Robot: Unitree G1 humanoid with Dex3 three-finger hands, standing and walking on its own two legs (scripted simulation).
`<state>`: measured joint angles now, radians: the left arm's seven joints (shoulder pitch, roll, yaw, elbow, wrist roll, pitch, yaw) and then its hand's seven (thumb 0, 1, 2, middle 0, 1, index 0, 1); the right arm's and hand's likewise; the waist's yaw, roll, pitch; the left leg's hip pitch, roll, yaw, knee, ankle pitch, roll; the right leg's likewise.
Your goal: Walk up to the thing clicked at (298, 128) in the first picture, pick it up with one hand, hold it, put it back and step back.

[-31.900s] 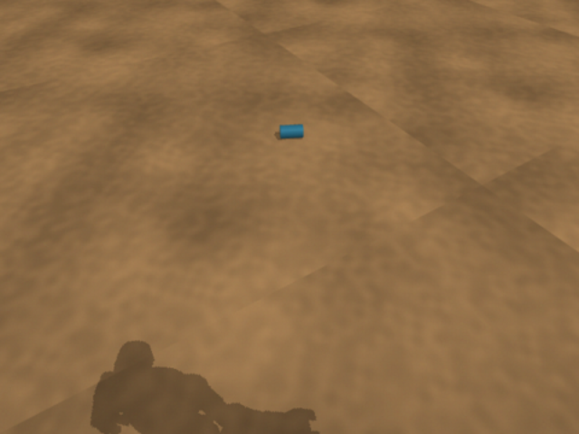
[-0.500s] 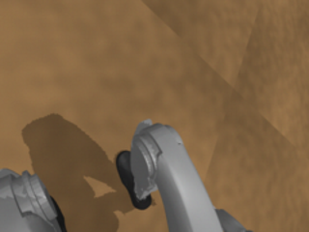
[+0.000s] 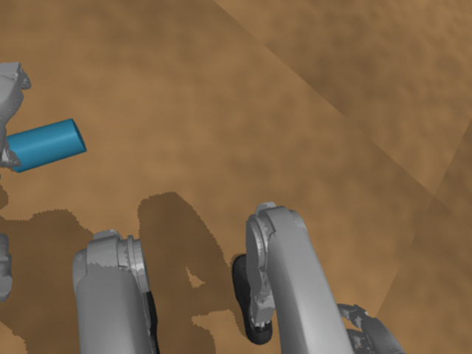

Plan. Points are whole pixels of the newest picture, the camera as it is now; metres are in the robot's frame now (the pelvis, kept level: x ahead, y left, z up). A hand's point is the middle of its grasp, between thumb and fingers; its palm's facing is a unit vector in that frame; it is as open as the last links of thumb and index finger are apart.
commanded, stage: withdraw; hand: left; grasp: from above
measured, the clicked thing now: (46, 144) +0.53 +0.32 -0.32
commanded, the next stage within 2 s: home in 0.30 s
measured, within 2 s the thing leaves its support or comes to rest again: neither
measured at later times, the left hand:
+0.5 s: hand (2, 127) +0.51 +0.33 -0.16, palm faces -0.38 -0.05 -0.92, open 13.6 cm
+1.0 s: hand out of the picture +0.33 +0.28 +0.04, palm faces -0.23 -0.68 -0.69, open 7.8 cm
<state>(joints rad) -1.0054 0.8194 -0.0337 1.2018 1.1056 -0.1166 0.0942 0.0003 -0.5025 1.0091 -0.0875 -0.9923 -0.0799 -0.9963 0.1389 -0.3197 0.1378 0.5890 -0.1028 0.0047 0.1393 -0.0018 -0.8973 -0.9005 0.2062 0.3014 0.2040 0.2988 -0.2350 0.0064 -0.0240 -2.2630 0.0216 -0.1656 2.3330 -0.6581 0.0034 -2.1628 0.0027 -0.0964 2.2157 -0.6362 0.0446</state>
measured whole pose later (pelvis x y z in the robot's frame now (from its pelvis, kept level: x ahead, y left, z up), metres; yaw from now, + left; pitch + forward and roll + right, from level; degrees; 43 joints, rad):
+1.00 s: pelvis +0.01 +0.00 +0.14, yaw +5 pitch +31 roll -6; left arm -0.27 0.50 0.05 0.45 0.48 0.11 0.00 0.00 0.79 0.89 -0.21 -0.33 -0.21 -0.33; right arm 0.12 -0.28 -0.01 0.57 0.02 0.00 0.03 0.00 -0.90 -0.90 0.20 0.30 0.20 0.30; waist -0.07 0.03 -0.19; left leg -1.79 0.03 -0.09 1.87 -0.64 0.00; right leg -1.72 -0.02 -0.06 1.80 -0.62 0.03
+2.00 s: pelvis +0.09 +0.00 +0.36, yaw +10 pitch +10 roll -3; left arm 0.50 0.22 0.03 -0.13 -0.05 0.46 0.01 0.01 0.91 0.90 -0.20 -0.30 -0.20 -0.30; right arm 0.26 -0.22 0.04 0.52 0.00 -0.24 -0.18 0.01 -0.90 -0.90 0.21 0.30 0.21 0.30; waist -0.03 0.04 -0.15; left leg -0.71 0.03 -0.06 1.01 -0.48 -0.02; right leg -0.64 -0.02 -0.07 0.94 -0.47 0.02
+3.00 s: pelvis +0.09 +0.00 +0.36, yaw +10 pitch +10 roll -3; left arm 0.50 0.22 0.03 -0.13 -0.05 0.45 0.01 0.01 0.91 0.90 -0.20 -0.30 -0.20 -0.30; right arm 0.28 -0.22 0.04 0.55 0.00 -0.24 -0.19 0.01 -0.90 -0.90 0.21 0.30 0.21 0.30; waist -0.04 0.05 -0.16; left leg -0.69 0.04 -0.06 1.01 -0.49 -0.02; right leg -0.63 -0.01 -0.06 0.94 -0.48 0.02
